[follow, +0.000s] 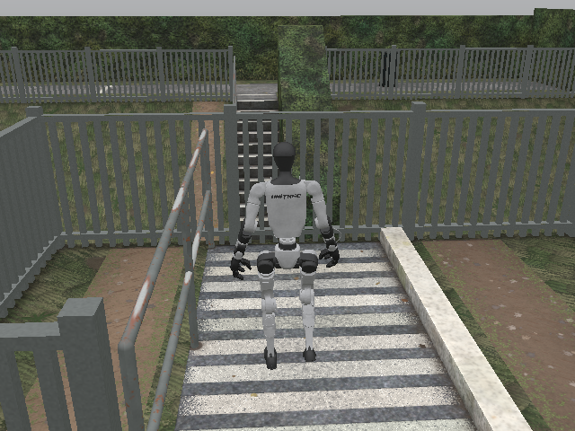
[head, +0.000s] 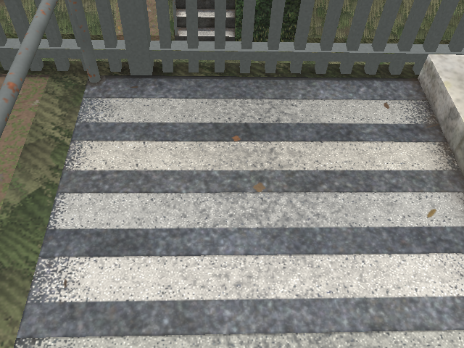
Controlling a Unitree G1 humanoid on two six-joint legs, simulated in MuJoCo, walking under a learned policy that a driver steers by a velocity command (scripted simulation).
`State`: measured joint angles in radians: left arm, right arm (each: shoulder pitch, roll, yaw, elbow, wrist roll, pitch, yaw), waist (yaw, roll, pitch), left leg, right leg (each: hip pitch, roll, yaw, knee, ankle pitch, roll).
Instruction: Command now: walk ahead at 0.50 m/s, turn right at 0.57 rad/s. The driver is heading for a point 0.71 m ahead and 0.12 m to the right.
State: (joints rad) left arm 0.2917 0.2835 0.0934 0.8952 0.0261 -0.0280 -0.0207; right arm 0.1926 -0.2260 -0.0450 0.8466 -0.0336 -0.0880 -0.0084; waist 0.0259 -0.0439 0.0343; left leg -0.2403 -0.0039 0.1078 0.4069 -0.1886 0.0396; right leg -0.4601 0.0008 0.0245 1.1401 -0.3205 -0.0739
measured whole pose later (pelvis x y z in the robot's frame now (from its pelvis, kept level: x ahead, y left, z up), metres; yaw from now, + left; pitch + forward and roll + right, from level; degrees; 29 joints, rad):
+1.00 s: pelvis +0.54 -0.13 -0.02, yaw -19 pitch +0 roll +0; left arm 0.35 0.24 0.03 0.93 0.02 -0.07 0.02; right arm 0.17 -0.25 -0.04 0.81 -0.01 -0.06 0.01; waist 0.02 -0.02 0.06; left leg -0.39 -0.07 0.08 0.54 -0.15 0.11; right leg -0.20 0.09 0.00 1.14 -0.41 -0.05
